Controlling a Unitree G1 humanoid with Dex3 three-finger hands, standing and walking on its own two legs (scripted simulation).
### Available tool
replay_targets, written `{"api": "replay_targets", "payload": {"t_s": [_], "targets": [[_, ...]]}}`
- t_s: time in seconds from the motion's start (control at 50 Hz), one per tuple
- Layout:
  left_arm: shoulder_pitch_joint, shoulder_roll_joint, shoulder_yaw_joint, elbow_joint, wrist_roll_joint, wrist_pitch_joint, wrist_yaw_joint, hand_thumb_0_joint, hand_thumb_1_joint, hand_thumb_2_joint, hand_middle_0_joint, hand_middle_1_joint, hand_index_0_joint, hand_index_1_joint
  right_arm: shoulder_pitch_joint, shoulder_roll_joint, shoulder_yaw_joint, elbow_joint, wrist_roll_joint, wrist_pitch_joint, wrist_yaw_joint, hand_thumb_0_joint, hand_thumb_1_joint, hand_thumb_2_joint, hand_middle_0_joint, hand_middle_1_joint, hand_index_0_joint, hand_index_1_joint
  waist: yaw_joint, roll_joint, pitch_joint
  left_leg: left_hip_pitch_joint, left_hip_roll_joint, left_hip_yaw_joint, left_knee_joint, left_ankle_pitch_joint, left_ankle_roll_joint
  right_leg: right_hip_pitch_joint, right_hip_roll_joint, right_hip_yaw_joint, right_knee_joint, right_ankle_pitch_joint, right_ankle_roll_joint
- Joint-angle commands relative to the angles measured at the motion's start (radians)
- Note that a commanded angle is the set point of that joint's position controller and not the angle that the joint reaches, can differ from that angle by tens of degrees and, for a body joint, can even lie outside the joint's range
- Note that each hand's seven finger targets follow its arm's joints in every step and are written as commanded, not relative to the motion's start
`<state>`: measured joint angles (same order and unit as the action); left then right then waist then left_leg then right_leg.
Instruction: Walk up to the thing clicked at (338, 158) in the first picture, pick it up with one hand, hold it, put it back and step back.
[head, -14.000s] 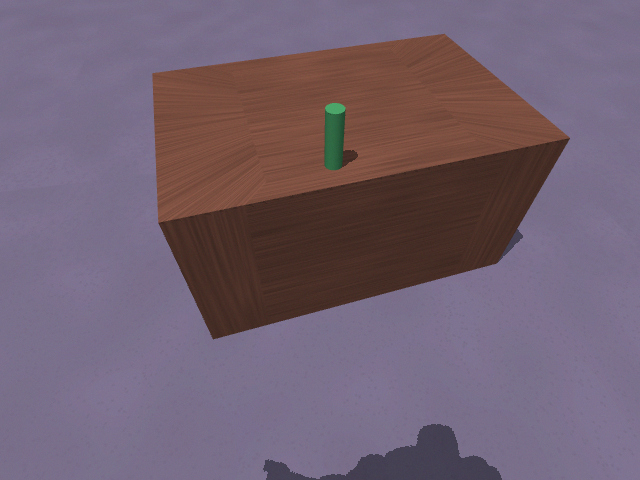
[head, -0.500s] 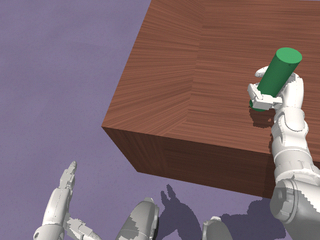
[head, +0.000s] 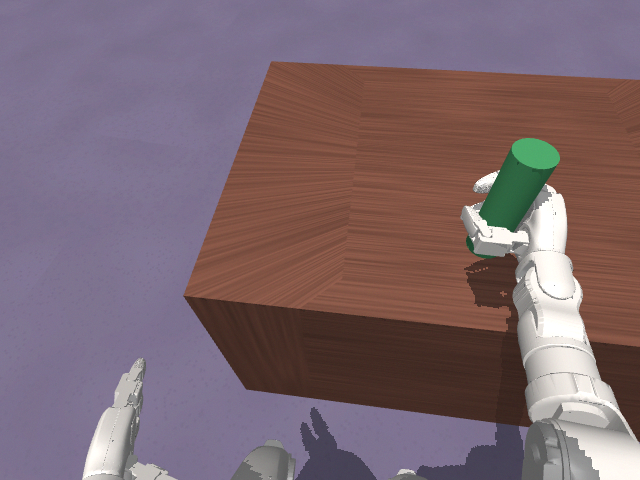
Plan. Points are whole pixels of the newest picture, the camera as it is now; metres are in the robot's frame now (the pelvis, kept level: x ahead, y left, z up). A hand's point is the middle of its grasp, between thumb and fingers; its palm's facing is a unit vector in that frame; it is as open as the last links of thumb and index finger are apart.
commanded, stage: lift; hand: right
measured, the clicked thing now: (505, 205) +0.43 -0.17 +0.10
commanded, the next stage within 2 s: hold in 0.90 s
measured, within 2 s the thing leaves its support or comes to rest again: neither
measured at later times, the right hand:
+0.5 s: hand (511, 224) +0.38 -0.16 +0.13, palm faces +0.07 +1.00 +0.01, open 6.4 cm
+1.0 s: hand (528, 229) +0.36 -0.17 +0.15, palm faces +0.07 +1.00 +0.01, open 6.4 cm
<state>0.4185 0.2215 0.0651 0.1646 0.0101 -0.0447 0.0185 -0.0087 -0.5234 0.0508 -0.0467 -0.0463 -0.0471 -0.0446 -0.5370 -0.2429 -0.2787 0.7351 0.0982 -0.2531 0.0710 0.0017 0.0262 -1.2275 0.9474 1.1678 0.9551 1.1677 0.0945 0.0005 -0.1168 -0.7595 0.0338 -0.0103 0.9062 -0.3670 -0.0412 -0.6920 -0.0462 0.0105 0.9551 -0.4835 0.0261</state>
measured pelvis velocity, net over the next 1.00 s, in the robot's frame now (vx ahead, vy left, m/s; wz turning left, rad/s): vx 0.02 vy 0.00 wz -0.01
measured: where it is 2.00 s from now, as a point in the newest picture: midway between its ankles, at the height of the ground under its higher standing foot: outside the picture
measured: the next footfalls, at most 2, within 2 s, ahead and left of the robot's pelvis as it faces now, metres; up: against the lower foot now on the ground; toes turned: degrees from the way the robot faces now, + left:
none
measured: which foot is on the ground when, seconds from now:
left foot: down 0.00-1.00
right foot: down 0.00-1.00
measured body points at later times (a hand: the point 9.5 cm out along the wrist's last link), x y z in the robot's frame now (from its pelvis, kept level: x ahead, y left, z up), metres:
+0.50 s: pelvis +0.01 +0.00 +0.03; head +0.03 +0.00 +0.48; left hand +0.16 +0.26 -0.02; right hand +0.37 -0.21 +0.13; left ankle +0.04 +0.15 -0.68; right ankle -0.01 -0.13 -0.68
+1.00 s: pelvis +0.02 +0.00 +0.04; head +0.03 +0.01 +0.49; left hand +0.17 +0.26 -0.03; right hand +0.35 -0.22 +0.15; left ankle +0.04 +0.15 -0.68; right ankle -0.01 -0.13 -0.68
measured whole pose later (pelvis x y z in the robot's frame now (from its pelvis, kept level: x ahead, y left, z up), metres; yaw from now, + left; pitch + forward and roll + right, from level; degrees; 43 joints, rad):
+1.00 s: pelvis +0.02 +0.00 +0.04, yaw -1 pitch +2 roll +0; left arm 0.30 0.22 0.09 0.46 -0.03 -0.05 0.07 -0.01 -0.53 0.05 -0.04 -0.05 -0.04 -0.05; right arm -0.18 -0.20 -0.18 0.20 0.20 0.01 0.08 0.00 0.03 -1.23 0.96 1.15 0.96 1.15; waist 0.02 -0.02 -0.03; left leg -0.38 0.04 0.00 0.63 -0.29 -0.04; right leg -0.31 -0.04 0.01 0.64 -0.38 0.03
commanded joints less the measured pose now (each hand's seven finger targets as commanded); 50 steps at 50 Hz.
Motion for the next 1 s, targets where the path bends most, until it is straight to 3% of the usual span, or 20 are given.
{"api": "replay_targets", "payload": {"t_s": [0.0, 0.08, 0.16, 0.22, 0.26, 0.28, 0.34, 0.38, 0.4, 0.44, 0.46, 0.5, 0.54, 0.68, 0.76, 0.82, 0.84, 0.88, 0.96, 0.98], "targets": [[-0.013, 0.136, 0.084, -0.128, -0.015, -0.06, 0.026, 0.0, -0.543, 0.047, -0.041, -0.045, -0.041, -0.045, -0.358, -0.143, 0.011, -0.306, 0.028, -0.032, 0.004, 0.0, -0.457, -1.326, 1.38, 1.456, 1.399, 1.456, 0.001, -0.014, -0.309, 0.28, -0.038, 0.039, -0.14, 0.218, 0.034, 0.162, 0.035, -0.026, -0.187, 0.255, -0.033], [-0.038, 0.1, 0.048, -0.087, -0.021, -0.062, 0.028, 0.0, -0.541, 0.046, -0.038, -0.043, -0.039, -0.042, -0.3, -0.135, 0.023, -0.382, 0.044, -0.004, 0.006, 0.0, -0.454, -1.32, 1.387, 1.458, 1.406, 1.458, -0.031, -0.012, -0.262, 0.314, -0.03, 0.037, -0.175, 0.207, 0.031, 0.182, 0.04, -0.032, -0.223, 0.245, -0.033], [-0.067, 0.157, 0.104, -0.073, -0.024, -0.061, 0.043, 0.0, -0.537, 0.044, -0.037, -0.043, -0.038, -0.041, -0.275, -0.146, 0.03, -0.473, 0.052, 0.019, 0.003, 0.0, -0.443, -1.297, 1.369, 1.435, 1.387, 1.435, -0.031, -0.029, -0.314, 0.364, -0.027, 0.038, -0.188, 0.259, 0.031, 0.264, 0.04, -0.033, -0.245, 0.297, -0.028], [-0.059, 0.121, 0.072, -0.046, -0.031, -0.057, 0.045, 0.0, -0.543, 0.049, -0.036, -0.044, -0.036, -0.044, -0.231, -0.108, 0.05, -0.511, 0.067, 0.042, 0.004, 0.0, -0.454, -1.307, 1.383, 1.447, 1.4, 1.447, -0.035, -0.008, -0.262, 0.373, -0.029, 0.046, -0.203, 0.291, 0.029, 0.282, 0.038, -0.031, -0.266, 0.335, -0.028], [-0.075, 0.157, 0.109, -0.035, -0.031, -0.058, 0.056, 0.0, -0.541, 0.046, -0.036, -0.043, -0.036, -0.042, -0.223, -0.117, 0.047, -0.511, 0.066, 0.056, -0.002, 0.0, -0.44, -1.301, 1.373, 1.44, 1.391, 1.44, -0.027, 0.015, -0.282, 0.398, -0.025, 0.044, -0.215, 0.317, 0.027, 0.312, 0.039, -0.032, -0.27, 0.353, -0.029], [-0.09, 0.129, 0.073, -0.026, -0.033, -0.054, 0.051, 0.0, -0.541, 0.046, -0.036, -0.042, -0.036, -0.042, -0.208, -0.13, 0.037, -0.54, 0.07, 0.06, -0.001, 0.0, -0.459, -1.311, 1.389, 1.452, 1.407, 1.453, -0.053, 0.012, -0.259, 0.414, -0.021, 0.044, -0.225, 0.31, 0.025, 0.293, 0.042, -0.034, -0.278, 0.344, -0.03], [-0.1, 0.151, 0.103, -0.004, -0.037, -0.053, 0.057, 0.0, -0.537, 0.043, -0.037, -0.043, -0.038, -0.041, -0.193, -0.147, 0.023, -0.577, 0.076, 0.069, 0.0, 0.0, -0.472, -1.309, 1.388, 1.448, 1.405, 1.448, -0.054, -0.011, -0.239, 0.412, -0.022, 0.042, -0.248, 0.27, 0.026, 0.316, 0.04, -0.034, -0.308, 0.31, -0.029], [-0.109, 0.103, 0.053, -0.004, -0.036, -0.054, 0.049, 0.0, -0.53, 0.039, -0.035, -0.044, -0.039, -0.04, -0.175, -0.107, 0.063, -0.596, 0.076, 0.076, 0.004, 0.0, -0.453, -1.306, 1.388, 1.45, 1.406, 1.45, -0.062, -0.017, -0.222, 0.429, -0.021, 0.045, -0.256, 0.279, 0.028, 0.324, 0.04, -0.034, -0.319, 0.323, -0.024], [-0.117, 0.126, 0.079, -0.017, -0.039, -0.056, 0.055, 0.0, -0.534, 0.04, -0.036, -0.043, -0.038, -0.04, -0.173, -0.108, 0.059, -0.604, 0.079, 0.08, 0.006, 0.0, -0.483, -1.298, 1.386, 1.437, 1.4, 1.437, -0.048, -0.003, -0.241, 0.433, -0.023, 0.046, -0.259, 0.293, 0.025, 0.345, 0.039, -0.033, -0.32, 0.333, -0.027], [-0.102, 0.086, 0.038, 0.022, -0.038, -0.05, 0.049, 0.0, -0.536, 0.042, -0.036, -0.043, -0.038, -0.041, -0.105, -0.1, 0.059, -0.588, 0.084, 0.095, 0.011, 0.0, -0.473, -1.293, 1.379, 1.432, 1.394, 1.432, -0.065, 0.007, -0.199, 0.454, -0.017, 0.045, -0.273, 0.299, 0.024, 0.333, 0.045, -0.04, -0.326, 0.335, -0.028], [-0.13, 0.137, 0.081, -0.023, -0.04, -0.054, 0.055, 0.0, -0.538, 0.042, -0.037, -0.044, -0.039, -0.042, -0.139, -0.135, 0.032, -0.666, 0.088, 0.096, 0.009, 0.0, -0.469, -1.301, 1.375, 1.436, 1.392, 1.436, -0.059, -0.013, -0.268, 0.463, -0.02, 0.044, -0.27, 0.327, 0.025, 0.376, 0.04, -0.037, -0.33, 0.368, -0.027], [-0.086, 0.115, 0.073, 0.091, -0.038, -0.046, 0.052, 0.0, -0.533, 0.04, -0.036, -0.044, -0.038, -0.041, -0.089, -0.104, 0.054, -0.598, 0.091, 0.117, 0.009, 0.0, -0.481, -1.296, 1.383, 1.436, 1.398, 1.436, -0.052, -0.017, -0.142, 0.422, -0.023, 0.049, -0.285, 0.275, 0.027, 0.339, 0.039, -0.036, -0.349, 0.315, -0.027], [-0.141, 0.146, 0.097, 0.049, -0.038, -0.054, 0.053, 0.0, -0.537, 0.042, -0.037, -0.042, -0.037, -0.041, -0.107, -0.117, 0.043, -0.663, 0.097, 0.119, 0.006, 0.0, -0.491, -1.3, 1.383, 1.436, 1.397, 1.436, -0.059, -0.012, -0.19, 0.447, -0.021, 0.047, -0.298, 0.264, 0.027, 0.36, 0.039, -0.033, -0.358, 0.303, -0.029], [-0.177, 0.151, 0.099, 0.05, -0.042, -0.056, 0.066, 0.0, -0.546, 0.048, -0.041, -0.046, -0.04, -0.046, -0.032, -0.107, 0.052, -0.696, 0.101, 0.142, 0.002, 0.0, -0.527, -1.302, 1.384, 1.43, 1.397, 1.43, -0.064, 0.029, -0.179, 0.485, -0.022, 0.053, -0.319, 0.304, 0.021, 0.397, 0.04, -0.032, -0.371, 0.348, -0.03], [-0.158, 0.088, 0.052, 0.114, -0.041, -0.056, 0.055, 0.0, -0.544, 0.047, -0.039, -0.045, -0.039, -0.045, -0.022, -0.1, 0.057, -0.74, 0.1, 0.156, 0.007, 0.0, -0.502, -1.311, 1.384, 1.44, 1.399, 1.44, -0.077, -0.026, -0.158, 0.488, -0.02, 0.053, -0.323, 0.314, 0.028, 0.399, 0.038, -0.033, -0.386, 0.372, -0.025], [-0.158, 0.151, 0.101, 0.104, -0.038, -0.058, 0.059, 0.0, -0.541, 0.046, -0.041, -0.048, -0.042, -0.046, -0.023, -0.117, 0.051, -0.752, 0.097, 0.171, 0.013, 0.0, -0.514, -1.325, 1.392, 1.452, 1.408, 1.452, -0.06, -0.017, -0.183, 0.498, -0.026, 0.059, -0.325, 0.339, 0.03, 0.433, 0.032, -0.028, -0.394, 0.403, -0.022], [-0.152, 0.123, 0.073, 0.131, -0.038, -0.055, 0.053, 0.0, -0.547, 0.049, -0.042, -0.047, -0.041, -0.047, -0.016, -0.112, 0.052, -0.766, 0.102, 0.172, 0.015, 0.0, -0.525, -1.323, 1.394, 1.45, 1.409, 1.45, -0.073, -0.02, -0.149, 0.501, -0.023, 0.059, -0.333, 0.33, 0.028, 0.415, 0.036, -0.03, -0.397, 0.387, -0.022], [-0.188, 0.147, 0.101, 0.091, -0.041, -0.066, 0.057, 0.0, -0.548, 0.051, -0.042, -0.049, -0.042, -0.049, -0.025, -0.117, 0.04, -0.805, 0.108, 0.175, 0.014, 0.0, -0.546, -1.327, 1.394, 1.448, 1.408, 1.448, -0.066, -0.003, -0.182, 0.514, -0.022, 0.057, -0.341, 0.328, 0.025, 0.437, 0.036, -0.03, -0.401, 0.376, -0.026], [-0.189, 0.106, 0.064, 0.14, -0.039, -0.068, 0.052, 0.0, -0.549, 0.052, -0.043, -0.05, -0.043, -0.05, 0.014, -0.092, 0.057, -0.805, 0.111, 0.183, 0.018, 0.0, -0.546, -1.331, 1.395, 1.45, 1.41, 1.45, -0.072, -0.01, -0.155, 0.516, -0.025, 0.061, -0.349, 0.324, 0.028, 0.439, 0.033, -0.027, -0.412, 0.383, -0.025], [-0.212, 0.122, 0.083, 0.13, -0.042, -0.071, 0.055, 0.0, -0.544, 0.05, -0.043, -0.051, -0.044, -0.049, 0.014, -0.102, 0.051, -0.804, 0.112, 0.184, 0.018, 0.0, -0.554, -1.327, 1.396, 1.448, 1.41, 1.448, -0.07, 0.005, -0.152, 0.521, -0.024, 0.064, -0.352, 0.325, 0.025, 0.44, 0.033, -0.025, -0.413, 0.382, -0.027]]}}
